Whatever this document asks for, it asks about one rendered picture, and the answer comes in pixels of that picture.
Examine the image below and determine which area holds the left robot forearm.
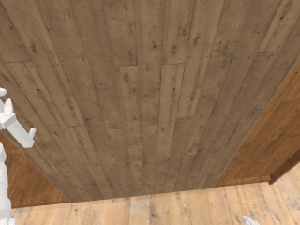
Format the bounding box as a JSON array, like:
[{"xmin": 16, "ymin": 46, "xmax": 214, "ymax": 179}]
[{"xmin": 0, "ymin": 142, "xmax": 12, "ymax": 219}]

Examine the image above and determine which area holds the robot left hand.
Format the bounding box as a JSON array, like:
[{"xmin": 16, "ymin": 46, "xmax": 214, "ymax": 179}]
[{"xmin": 0, "ymin": 88, "xmax": 17, "ymax": 130}]

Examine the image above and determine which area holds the robot right hand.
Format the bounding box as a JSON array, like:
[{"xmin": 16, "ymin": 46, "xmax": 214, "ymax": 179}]
[{"xmin": 241, "ymin": 216, "xmax": 260, "ymax": 225}]

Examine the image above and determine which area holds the wardrobe door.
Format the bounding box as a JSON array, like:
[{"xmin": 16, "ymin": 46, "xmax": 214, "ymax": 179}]
[
  {"xmin": 0, "ymin": 0, "xmax": 300, "ymax": 203},
  {"xmin": 218, "ymin": 60, "xmax": 300, "ymax": 181}
]

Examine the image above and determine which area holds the handle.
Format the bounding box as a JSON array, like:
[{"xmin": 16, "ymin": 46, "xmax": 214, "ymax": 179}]
[{"xmin": 0, "ymin": 99, "xmax": 36, "ymax": 148}]

